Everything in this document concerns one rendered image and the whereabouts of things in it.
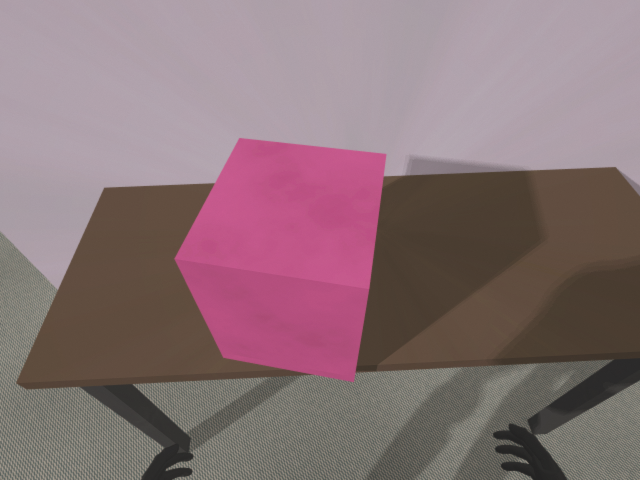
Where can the carton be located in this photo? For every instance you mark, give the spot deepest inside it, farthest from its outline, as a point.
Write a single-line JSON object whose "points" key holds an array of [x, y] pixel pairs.
{"points": [[279, 258]]}

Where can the right robot hand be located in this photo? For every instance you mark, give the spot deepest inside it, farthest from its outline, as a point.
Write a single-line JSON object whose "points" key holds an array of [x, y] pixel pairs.
{"points": [[541, 464]]}

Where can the table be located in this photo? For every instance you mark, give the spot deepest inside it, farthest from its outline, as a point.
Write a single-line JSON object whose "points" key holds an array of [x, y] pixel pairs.
{"points": [[469, 269]]}

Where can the left robot hand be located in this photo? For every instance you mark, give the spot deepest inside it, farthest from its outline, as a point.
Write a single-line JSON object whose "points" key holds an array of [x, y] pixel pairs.
{"points": [[165, 459]]}

